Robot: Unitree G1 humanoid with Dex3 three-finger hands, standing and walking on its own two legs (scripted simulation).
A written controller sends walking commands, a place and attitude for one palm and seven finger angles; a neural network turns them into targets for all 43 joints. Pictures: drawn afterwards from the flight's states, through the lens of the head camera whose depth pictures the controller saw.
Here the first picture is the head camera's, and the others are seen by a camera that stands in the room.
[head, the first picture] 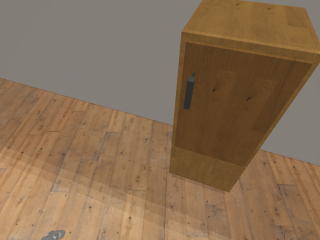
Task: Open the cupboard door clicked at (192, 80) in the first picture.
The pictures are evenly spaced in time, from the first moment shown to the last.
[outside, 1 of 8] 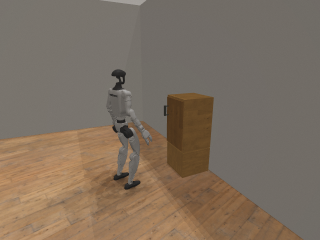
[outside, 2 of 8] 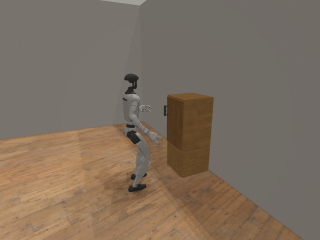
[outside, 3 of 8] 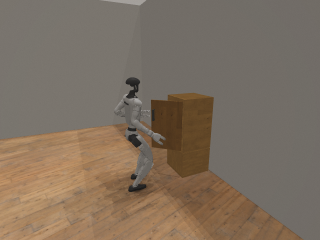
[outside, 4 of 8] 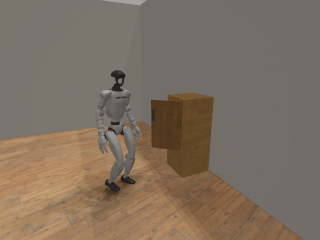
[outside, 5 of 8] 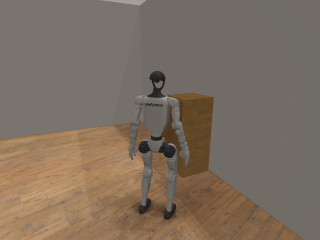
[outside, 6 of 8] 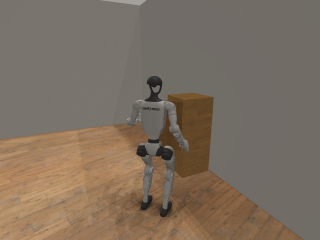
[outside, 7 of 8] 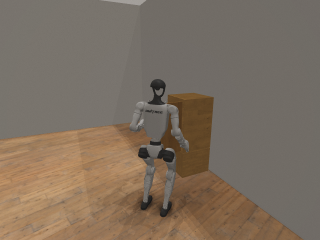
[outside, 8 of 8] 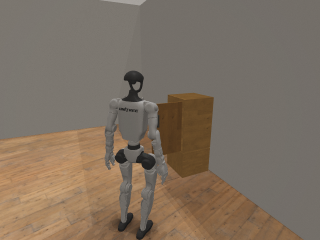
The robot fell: no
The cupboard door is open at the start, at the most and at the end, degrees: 0 92 91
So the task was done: yes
